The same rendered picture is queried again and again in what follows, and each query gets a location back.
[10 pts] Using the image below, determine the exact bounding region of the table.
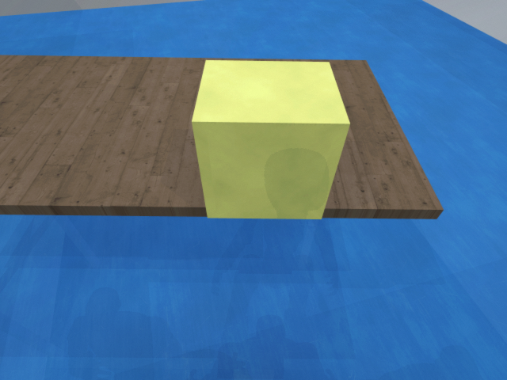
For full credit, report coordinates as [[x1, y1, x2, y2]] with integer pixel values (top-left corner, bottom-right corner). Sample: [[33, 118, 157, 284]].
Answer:
[[0, 55, 444, 219]]

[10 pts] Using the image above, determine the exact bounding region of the carton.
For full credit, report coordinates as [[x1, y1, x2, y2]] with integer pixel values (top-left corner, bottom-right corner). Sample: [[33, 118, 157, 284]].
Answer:
[[192, 60, 350, 219]]

